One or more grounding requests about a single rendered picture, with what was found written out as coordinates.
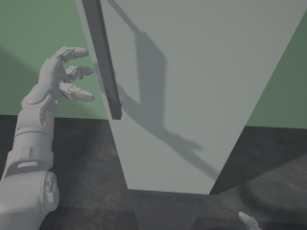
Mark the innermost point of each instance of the left robot upper arm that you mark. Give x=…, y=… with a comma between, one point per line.
x=26, y=198

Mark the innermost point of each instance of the left robot hand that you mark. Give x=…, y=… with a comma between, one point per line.
x=53, y=73

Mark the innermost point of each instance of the left robot forearm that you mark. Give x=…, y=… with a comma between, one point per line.
x=34, y=133

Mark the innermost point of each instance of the fridge door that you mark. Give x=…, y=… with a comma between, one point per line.
x=188, y=74

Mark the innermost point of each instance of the handle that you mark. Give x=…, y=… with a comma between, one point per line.
x=96, y=24

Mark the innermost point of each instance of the right robot hand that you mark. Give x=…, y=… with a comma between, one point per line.
x=249, y=222

